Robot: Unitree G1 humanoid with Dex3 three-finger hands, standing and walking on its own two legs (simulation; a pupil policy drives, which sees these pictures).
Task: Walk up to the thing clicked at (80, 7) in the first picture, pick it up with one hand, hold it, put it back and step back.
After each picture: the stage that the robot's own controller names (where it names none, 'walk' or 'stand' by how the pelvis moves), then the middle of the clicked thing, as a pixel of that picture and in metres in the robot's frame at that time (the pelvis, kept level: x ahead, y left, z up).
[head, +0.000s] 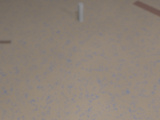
stand; (80, 12) +1.90 +0.03 -0.65
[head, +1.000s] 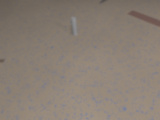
walk; (74, 26) +1.78 +0.25 -0.65
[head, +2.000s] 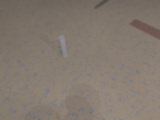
walk; (63, 46) +1.20 +0.30 -0.65
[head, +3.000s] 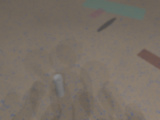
walk; (59, 86) +0.74 +0.24 -0.64
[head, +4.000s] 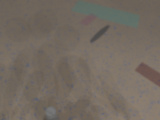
walk; (52, 118) +0.45 +0.19 -0.64
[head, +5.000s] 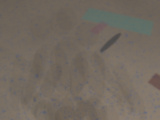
stand; out of the picture +0.36 +0.19 -0.65
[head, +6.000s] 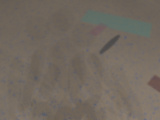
stand; out of the picture +0.36 +0.19 -0.66
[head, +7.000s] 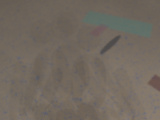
stand; out of the picture +0.38 +0.20 -0.66
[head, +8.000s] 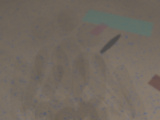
stand; out of the picture +0.36 +0.20 -0.66
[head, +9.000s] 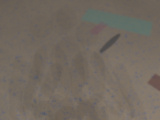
stand; out of the picture +0.36 +0.20 -0.66
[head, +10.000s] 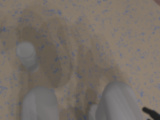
go down; (29, 59) +0.46 +0.20 -0.31
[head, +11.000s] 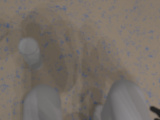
go down; (32, 56) +0.46 +0.19 -0.27
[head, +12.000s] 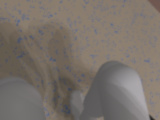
close in; out of the picture +0.46 +0.23 -0.17
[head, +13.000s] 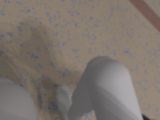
close; out of the picture +0.46 +0.25 -0.16
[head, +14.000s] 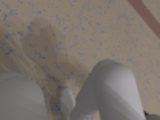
lift; out of the picture +0.40 +0.23 -0.17
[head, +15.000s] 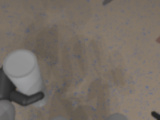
lift; (31, 84) +0.32 +0.17 +0.02
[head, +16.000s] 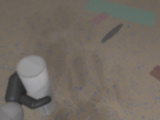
hold; (40, 90) +0.31 +0.16 +0.04
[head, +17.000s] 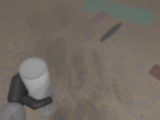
hold; (41, 90) +0.31 +0.15 +0.03
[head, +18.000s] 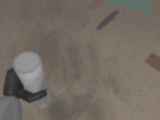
crouch; (36, 84) +0.34 +0.16 +0.00
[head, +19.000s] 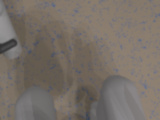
lower; (2, 34) +0.48 +0.20 -0.05
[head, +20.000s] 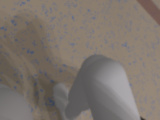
lower; out of the picture +0.48 +0.26 -0.16
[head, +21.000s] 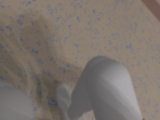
lower; out of the picture +0.47 +0.25 -0.17
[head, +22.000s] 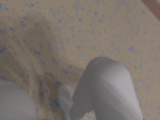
lower; out of the picture +0.46 +0.25 -0.17
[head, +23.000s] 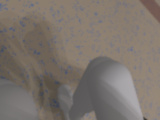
lower; out of the picture +0.45 +0.25 -0.17
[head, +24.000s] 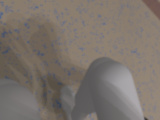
draw back; out of the picture +0.44 +0.22 -0.17
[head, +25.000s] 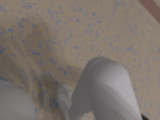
withdraw; out of the picture +0.44 +0.23 -0.17
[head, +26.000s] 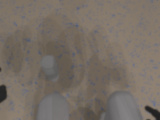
walk; (51, 70) +0.45 +0.16 -0.36
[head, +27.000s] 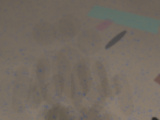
stand; out of the picture +0.37 +0.15 -0.60
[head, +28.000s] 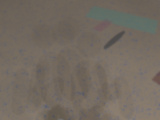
stand; out of the picture +0.39 +0.16 -0.60
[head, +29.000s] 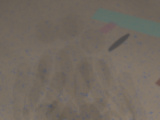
stand; out of the picture +0.39 +0.15 -0.64
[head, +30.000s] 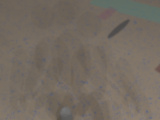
walk; (67, 118) +0.41 +0.13 -0.64
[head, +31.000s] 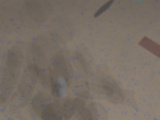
walk; (61, 88) +0.57 +0.14 -0.63
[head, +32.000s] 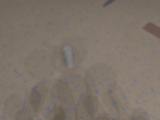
walk; (68, 57) +0.91 +0.18 -0.63
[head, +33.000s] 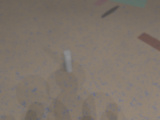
stand; (68, 61) +1.00 +0.17 -0.64
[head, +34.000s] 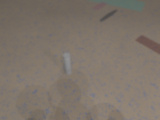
stand; (67, 64) +1.03 +0.18 -0.66
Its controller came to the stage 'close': yes
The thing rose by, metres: 0.69
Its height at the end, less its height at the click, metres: +0.00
